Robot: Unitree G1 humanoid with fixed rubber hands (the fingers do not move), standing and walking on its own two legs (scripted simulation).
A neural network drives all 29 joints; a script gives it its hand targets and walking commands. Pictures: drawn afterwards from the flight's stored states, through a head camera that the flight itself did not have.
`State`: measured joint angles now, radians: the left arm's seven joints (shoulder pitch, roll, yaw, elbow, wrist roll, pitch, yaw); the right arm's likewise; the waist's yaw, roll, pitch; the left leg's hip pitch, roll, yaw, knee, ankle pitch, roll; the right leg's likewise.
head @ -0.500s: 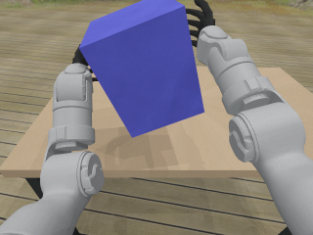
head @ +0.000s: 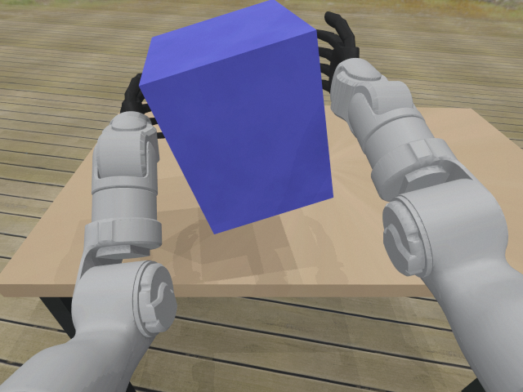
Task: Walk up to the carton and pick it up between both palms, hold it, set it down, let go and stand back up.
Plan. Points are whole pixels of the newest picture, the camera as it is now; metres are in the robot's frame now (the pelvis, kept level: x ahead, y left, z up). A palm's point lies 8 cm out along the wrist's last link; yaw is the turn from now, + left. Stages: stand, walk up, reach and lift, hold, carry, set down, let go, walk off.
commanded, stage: set down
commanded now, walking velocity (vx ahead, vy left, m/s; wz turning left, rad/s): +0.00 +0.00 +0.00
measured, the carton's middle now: (243, 117) +0.46 +0.04 +0.25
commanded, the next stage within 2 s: none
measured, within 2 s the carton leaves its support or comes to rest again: neither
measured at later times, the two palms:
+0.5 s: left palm (147, 130) +0.40 +0.17 +0.26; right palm (345, 90) +0.43 -0.11 +0.31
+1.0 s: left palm (164, 142) +0.42 +0.16 +0.22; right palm (348, 107) +0.45 -0.13 +0.27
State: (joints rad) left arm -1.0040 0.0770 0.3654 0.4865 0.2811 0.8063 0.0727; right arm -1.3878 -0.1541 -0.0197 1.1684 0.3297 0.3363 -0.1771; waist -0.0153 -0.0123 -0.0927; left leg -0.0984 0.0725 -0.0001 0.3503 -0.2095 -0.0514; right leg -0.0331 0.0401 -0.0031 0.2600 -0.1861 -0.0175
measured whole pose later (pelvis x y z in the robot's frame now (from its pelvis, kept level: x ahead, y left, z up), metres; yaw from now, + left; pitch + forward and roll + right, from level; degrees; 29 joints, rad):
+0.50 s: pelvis +0.00 +0.00 +0.00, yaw +0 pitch -2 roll -1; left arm -1.00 0.07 0.37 0.54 0.28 0.74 0.11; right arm -1.37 -0.16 -0.05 1.25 0.30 0.26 -0.13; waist -0.02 -0.01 -0.08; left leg -0.10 0.07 0.00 0.33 -0.20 -0.05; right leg -0.05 0.04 0.00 0.27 -0.19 -0.02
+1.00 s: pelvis +0.01 -0.01 +0.00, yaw +0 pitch +2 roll +0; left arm -1.00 0.03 0.40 0.61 0.28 0.63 0.15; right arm -1.36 -0.17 -0.06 1.30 0.25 0.19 -0.07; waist -0.01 -0.01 -0.08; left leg -0.15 0.07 0.00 0.32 -0.19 -0.06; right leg -0.12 0.04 0.00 0.30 -0.20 -0.03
